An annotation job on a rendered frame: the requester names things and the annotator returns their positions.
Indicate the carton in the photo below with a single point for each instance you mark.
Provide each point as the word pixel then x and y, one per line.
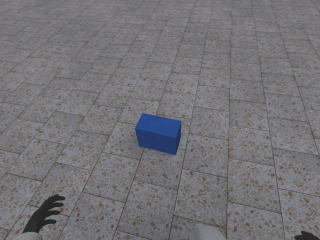
pixel 158 133

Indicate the left robot hand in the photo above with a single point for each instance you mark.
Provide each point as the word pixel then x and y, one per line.
pixel 36 222

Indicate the right robot thigh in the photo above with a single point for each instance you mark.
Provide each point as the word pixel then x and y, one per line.
pixel 206 232

